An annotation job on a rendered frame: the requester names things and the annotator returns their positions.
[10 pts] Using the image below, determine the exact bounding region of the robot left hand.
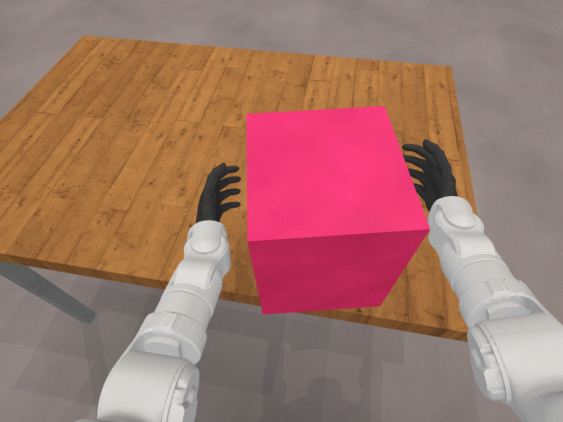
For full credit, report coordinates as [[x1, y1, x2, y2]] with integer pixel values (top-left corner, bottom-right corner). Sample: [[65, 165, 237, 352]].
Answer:
[[196, 163, 241, 223]]

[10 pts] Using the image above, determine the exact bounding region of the robot left forearm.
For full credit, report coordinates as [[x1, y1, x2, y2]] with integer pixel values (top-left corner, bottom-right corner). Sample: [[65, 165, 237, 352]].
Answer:
[[98, 221, 231, 416]]

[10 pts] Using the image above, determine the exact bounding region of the robot right hand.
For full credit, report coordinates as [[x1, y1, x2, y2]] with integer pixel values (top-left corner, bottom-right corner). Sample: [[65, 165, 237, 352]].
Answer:
[[402, 139, 458, 212]]

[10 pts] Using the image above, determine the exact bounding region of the table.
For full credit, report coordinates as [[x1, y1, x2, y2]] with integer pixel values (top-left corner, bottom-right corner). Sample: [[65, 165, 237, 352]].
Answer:
[[0, 36, 478, 342]]

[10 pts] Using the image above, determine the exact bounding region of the left robot upper arm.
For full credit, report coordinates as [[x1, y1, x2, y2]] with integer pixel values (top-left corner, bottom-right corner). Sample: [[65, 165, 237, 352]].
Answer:
[[74, 350, 200, 422]]

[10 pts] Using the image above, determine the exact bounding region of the carton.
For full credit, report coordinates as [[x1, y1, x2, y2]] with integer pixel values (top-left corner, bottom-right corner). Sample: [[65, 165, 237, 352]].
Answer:
[[246, 106, 430, 315]]

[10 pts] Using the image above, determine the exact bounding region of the robot right forearm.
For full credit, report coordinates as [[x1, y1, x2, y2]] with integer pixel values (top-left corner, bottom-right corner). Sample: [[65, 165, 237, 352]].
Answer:
[[428, 196, 563, 330]]

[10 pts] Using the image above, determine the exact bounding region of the right robot upper arm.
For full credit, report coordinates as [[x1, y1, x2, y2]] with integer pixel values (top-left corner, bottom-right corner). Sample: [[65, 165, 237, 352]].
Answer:
[[467, 312, 563, 422]]

